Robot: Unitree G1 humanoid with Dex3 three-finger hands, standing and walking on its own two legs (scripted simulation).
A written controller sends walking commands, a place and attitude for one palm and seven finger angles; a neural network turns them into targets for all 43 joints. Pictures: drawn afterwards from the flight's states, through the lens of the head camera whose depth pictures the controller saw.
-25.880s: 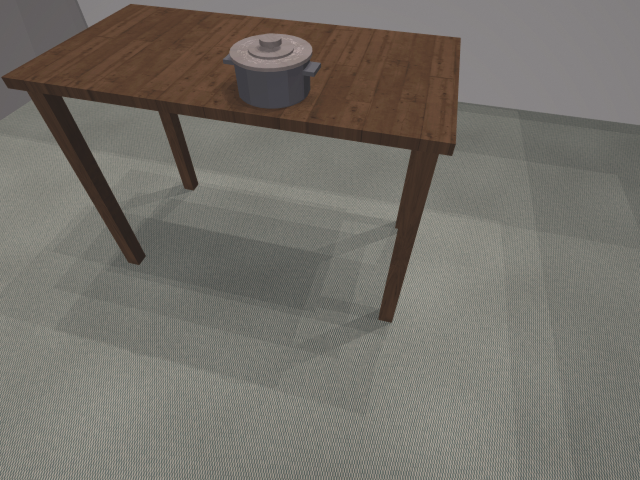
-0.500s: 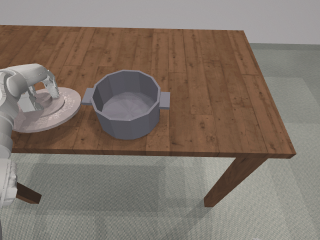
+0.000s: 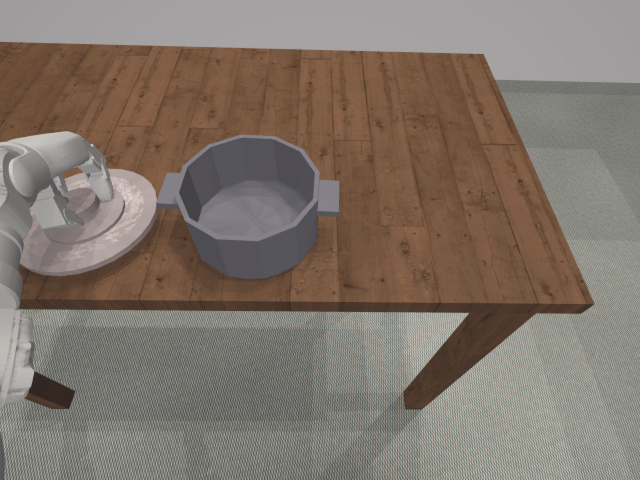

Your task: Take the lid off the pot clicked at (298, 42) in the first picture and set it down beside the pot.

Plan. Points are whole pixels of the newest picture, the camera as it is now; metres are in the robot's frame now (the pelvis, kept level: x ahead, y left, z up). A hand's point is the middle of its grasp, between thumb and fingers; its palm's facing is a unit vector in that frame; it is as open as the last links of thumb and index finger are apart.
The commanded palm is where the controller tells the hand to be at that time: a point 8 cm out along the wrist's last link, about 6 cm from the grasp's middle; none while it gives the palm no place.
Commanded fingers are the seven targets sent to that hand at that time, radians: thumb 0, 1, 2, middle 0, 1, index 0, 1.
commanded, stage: open the fingers wide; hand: left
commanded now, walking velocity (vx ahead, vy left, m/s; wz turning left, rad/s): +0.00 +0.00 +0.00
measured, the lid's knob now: (77, 204) +0.46 +0.31 +0.07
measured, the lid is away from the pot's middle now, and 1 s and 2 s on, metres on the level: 0.23 0.23 0.23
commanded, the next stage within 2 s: raise the empty hand in 1.18 s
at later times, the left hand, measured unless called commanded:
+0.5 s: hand (65, 209) +0.43 +0.30 +0.09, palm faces -0.45 -0.04 -0.89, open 7.9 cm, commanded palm +0.45 +0.30 +0.15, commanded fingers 0.00 0.23 0.86 -0.59 -0.89 -0.59 -0.89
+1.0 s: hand (65, 205) +0.43 +0.30 +0.09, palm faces -0.41 -0.08 -0.91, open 10.5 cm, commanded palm +0.44 +0.30 +0.15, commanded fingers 0.00 -0.04 0.70 -0.37 -0.82 -0.37 -0.82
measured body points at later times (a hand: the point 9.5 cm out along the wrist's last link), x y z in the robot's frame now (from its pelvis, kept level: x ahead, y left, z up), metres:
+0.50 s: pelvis -0.01 +0.00 +0.00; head +0.06 +0.00 +0.44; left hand +0.45 +0.30 +0.14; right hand +0.04 -0.27 -0.13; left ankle -0.04 +0.09 -0.73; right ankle +0.00 -0.17 -0.73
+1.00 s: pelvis +0.00 +0.00 +0.00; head +0.06 +0.00 +0.44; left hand +0.45 +0.30 +0.15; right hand +0.06 -0.27 -0.13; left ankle -0.04 +0.09 -0.73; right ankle +0.00 -0.17 -0.73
